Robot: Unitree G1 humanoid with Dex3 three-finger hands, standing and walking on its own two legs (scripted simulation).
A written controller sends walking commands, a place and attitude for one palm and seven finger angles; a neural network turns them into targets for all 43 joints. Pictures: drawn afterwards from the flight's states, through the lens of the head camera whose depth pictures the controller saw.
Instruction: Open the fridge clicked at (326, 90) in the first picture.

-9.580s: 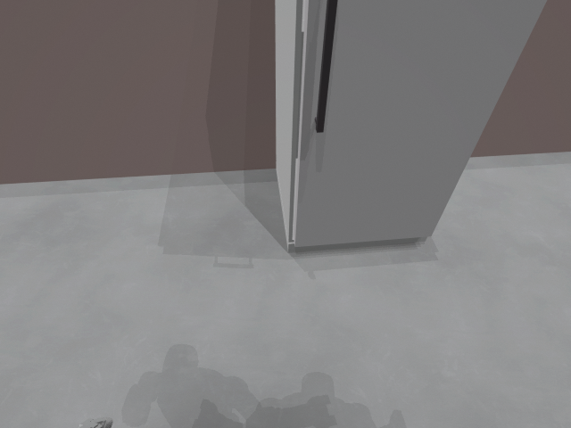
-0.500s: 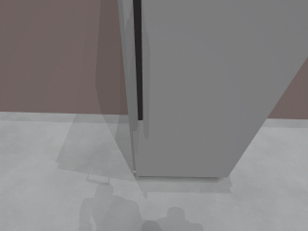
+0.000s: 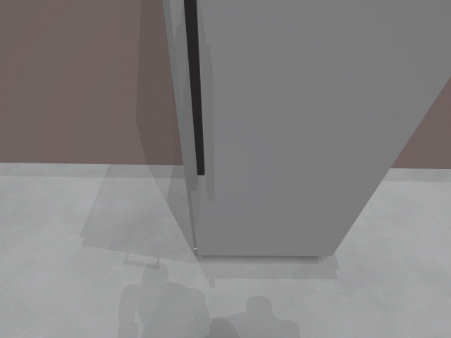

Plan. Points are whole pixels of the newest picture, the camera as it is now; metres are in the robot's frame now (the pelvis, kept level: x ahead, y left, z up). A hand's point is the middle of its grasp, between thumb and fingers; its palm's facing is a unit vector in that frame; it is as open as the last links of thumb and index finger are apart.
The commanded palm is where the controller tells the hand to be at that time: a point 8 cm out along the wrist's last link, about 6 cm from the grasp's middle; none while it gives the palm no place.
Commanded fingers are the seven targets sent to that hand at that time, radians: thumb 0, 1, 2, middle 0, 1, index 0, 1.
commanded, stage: look again from close up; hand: left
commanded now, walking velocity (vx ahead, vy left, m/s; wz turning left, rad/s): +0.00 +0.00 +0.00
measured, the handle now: (197, 94) +0.57 +0.10 +0.16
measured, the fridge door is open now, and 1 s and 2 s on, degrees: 0 0 0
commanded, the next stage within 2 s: none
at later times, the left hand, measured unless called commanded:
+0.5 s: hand out of the picture +0.00 +0.13 -0.18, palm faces +0.04 -0.99 -0.15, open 7.4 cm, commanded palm none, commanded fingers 0.00 0.90 0.90 -0.20 -0.30 -0.20 -0.30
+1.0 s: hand out of the picture +0.00 +0.14 -0.17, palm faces +0.03 -0.99 -0.16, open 7.4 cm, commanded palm none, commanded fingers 0.00 0.90 0.90 -0.20 -0.30 -0.20 -0.30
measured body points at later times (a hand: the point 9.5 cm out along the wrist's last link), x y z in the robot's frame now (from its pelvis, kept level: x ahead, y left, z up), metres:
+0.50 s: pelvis +0.02 -0.01 +0.00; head +0.02 -0.01 +0.45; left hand +0.00 +0.18 -0.16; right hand +0.00 -0.22 -0.16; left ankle +0.05 +0.04 -0.74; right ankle +0.03 -0.14 -0.74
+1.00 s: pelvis +0.03 -0.01 +0.00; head +0.03 +0.00 +0.45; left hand +0.00 +0.19 -0.16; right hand +0.01 -0.22 -0.16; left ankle +0.05 +0.04 -0.74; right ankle +0.03 -0.14 -0.74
